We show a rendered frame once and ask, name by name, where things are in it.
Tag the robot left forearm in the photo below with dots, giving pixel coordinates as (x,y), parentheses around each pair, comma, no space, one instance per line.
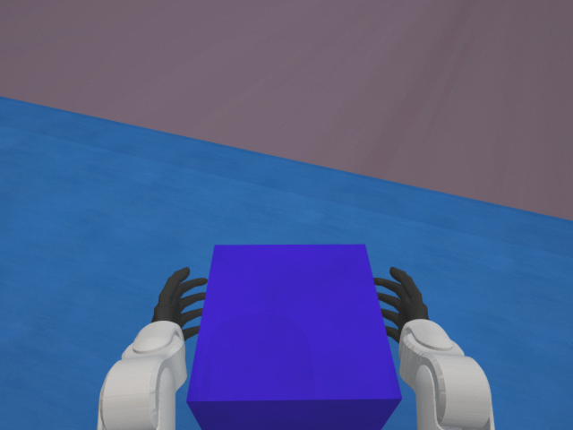
(139,391)

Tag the robot right forearm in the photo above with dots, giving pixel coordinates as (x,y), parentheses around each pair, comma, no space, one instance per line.
(451,390)

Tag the carton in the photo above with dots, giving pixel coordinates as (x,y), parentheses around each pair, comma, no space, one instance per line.
(292,338)

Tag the right robot hand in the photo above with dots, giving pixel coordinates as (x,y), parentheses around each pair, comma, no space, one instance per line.
(410,306)

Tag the left robot hand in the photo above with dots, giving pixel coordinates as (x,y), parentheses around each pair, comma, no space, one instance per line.
(170,304)

